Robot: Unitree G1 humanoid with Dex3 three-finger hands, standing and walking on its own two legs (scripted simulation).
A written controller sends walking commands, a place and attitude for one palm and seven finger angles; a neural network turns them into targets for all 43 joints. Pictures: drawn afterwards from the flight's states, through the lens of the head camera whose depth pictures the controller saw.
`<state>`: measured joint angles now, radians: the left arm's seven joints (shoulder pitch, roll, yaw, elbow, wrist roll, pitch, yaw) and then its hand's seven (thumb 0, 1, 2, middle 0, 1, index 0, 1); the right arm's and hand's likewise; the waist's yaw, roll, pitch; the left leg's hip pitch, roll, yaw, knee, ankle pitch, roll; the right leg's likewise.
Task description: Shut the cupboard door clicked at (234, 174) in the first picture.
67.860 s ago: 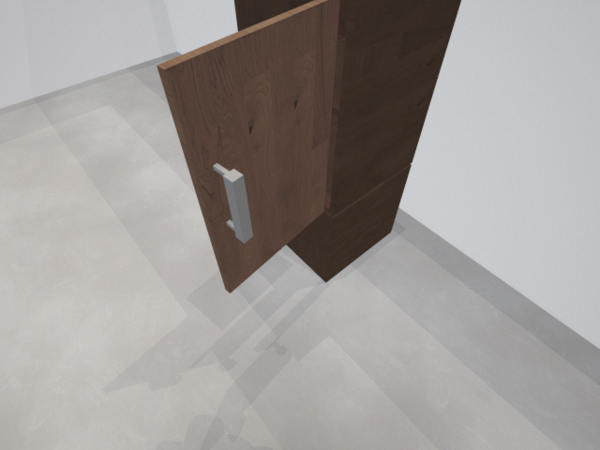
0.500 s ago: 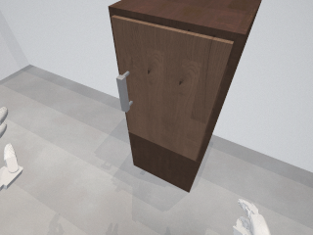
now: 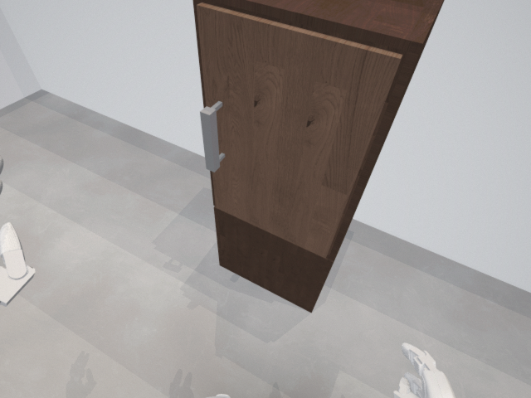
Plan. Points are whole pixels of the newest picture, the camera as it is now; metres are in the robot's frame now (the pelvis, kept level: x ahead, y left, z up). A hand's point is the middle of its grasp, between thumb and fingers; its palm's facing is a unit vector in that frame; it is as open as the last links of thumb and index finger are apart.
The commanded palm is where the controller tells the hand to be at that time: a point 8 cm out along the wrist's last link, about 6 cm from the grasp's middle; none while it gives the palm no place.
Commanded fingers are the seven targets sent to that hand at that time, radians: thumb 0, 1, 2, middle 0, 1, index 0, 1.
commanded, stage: step back with the hand held close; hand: left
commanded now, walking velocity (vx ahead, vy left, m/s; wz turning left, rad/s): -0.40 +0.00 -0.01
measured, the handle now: (215, 137) +0.68 +0.16 -0.01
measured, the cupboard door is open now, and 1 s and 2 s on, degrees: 0 0 0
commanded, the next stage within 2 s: stop stepping back and stand still in 0.72 s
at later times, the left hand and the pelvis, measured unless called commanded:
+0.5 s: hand (20, 329) +0.15 +0.23 +0.18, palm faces +0.34 -0.81 -0.48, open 7.4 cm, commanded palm +0.08 +0.28 +0.19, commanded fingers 0.00 0.90 0.90 -0.20 -0.30 -0.20 -0.30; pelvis -0.05 -0.02 +0.00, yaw +0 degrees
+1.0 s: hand out of the picture +0.04 +0.24 +0.18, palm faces +0.38 -0.80 -0.47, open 7.4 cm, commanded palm -0.01 +0.28 +0.19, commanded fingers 0.00 0.90 0.90 -0.20 -0.30 -0.20 -0.30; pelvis -0.16 -0.01 +0.01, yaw -1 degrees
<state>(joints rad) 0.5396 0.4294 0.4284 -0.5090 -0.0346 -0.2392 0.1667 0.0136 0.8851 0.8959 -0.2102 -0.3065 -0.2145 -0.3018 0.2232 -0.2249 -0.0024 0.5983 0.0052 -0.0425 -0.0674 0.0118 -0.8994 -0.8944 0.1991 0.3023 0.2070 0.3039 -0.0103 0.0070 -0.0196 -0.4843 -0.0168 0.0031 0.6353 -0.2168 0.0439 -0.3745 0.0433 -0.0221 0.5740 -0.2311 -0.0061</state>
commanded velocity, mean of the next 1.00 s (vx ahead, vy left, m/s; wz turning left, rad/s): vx -0.27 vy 0.00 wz -0.02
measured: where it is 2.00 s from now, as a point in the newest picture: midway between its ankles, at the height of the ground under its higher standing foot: outside the picture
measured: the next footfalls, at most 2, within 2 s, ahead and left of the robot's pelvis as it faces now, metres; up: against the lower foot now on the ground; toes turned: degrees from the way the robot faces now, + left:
right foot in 0.22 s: -0.03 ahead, -0.13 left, +0.00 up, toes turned +5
left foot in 0.66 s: +0.00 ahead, +0.11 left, +0.00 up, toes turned +4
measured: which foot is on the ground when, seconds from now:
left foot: down 0.00-0.50, up 0.52-0.64, down 0.66-1.00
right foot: down 0.00-0.10, up 0.12-0.20, down 0.22-0.72, up 0.74-0.88, down 0.90-1.00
